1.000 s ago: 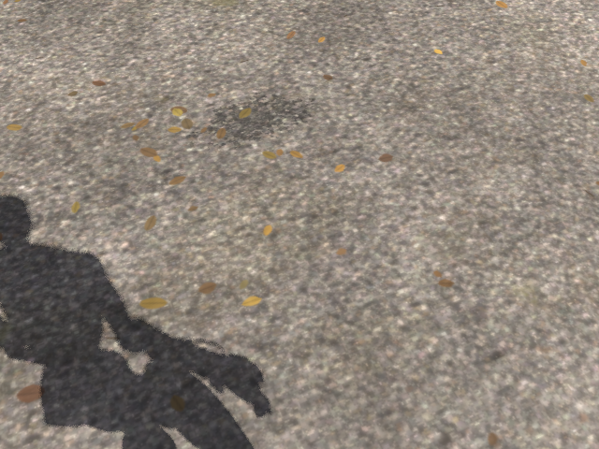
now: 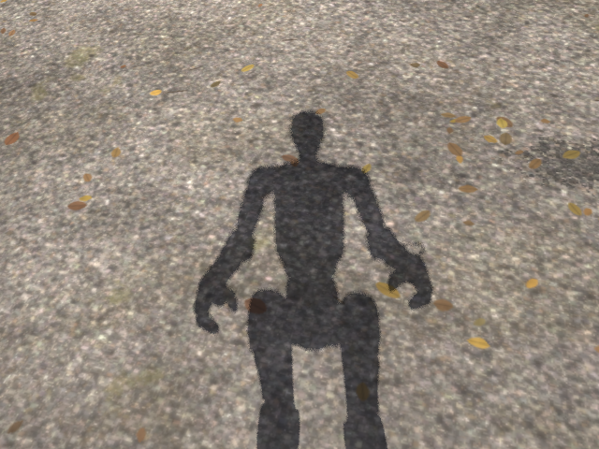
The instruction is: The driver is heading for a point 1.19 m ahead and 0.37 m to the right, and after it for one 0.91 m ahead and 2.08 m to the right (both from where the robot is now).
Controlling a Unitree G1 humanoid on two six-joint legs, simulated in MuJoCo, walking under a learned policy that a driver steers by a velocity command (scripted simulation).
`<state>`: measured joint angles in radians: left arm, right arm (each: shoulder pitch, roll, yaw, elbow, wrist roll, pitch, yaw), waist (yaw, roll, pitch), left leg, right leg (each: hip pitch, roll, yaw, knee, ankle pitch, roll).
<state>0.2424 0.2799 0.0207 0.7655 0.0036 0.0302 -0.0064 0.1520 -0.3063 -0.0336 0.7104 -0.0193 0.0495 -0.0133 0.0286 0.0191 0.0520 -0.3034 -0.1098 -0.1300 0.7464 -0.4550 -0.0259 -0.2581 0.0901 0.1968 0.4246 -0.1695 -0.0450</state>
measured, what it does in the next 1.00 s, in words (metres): walks ahead, turning right: left foot, then right foot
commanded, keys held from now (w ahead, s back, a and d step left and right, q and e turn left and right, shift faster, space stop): e+shift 0.10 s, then w+e+shift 0.64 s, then w+q+shift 0.26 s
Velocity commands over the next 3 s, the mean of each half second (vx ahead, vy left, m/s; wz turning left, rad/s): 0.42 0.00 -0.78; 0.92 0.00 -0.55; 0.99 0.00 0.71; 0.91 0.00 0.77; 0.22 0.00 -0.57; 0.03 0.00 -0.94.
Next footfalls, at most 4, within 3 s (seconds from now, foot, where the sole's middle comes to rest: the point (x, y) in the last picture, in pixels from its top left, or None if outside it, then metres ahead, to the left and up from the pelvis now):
0.20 left None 0.06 0.12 -0.78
0.72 right None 0.33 -0.23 -0.78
1.16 left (535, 337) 0.73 -0.46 -0.78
1.56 right None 1.00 -0.81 -0.78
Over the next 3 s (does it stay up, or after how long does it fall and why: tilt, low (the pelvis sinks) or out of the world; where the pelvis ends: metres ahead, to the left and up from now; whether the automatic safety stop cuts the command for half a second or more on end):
stays up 1.46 -0.71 0.00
